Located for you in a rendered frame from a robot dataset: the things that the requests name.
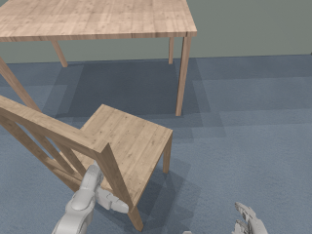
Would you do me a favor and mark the chair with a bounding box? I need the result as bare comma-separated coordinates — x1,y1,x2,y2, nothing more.
0,96,173,232

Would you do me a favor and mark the robot left hand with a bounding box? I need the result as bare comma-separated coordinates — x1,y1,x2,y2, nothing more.
79,160,129,214

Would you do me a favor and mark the robot right hand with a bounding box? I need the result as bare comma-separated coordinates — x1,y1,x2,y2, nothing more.
231,202,268,234

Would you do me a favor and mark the table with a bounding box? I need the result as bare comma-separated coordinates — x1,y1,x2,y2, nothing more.
0,0,197,116

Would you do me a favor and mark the left robot forearm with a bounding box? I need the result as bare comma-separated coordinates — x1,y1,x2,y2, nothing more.
51,189,97,234

